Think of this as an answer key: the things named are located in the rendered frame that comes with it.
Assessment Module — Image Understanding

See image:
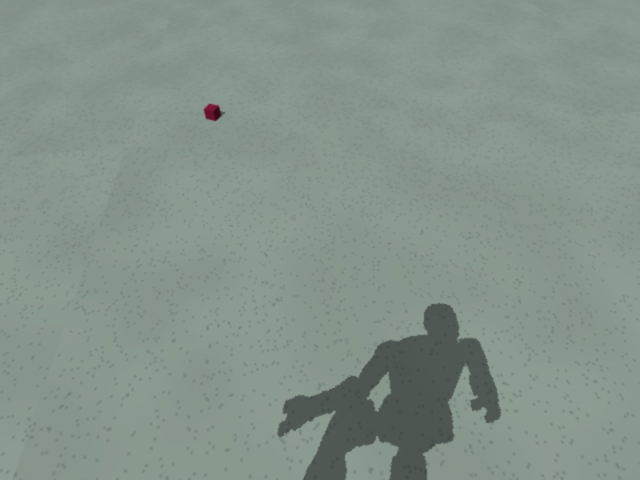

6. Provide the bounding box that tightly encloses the cube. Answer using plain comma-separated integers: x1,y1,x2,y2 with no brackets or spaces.
204,104,221,121

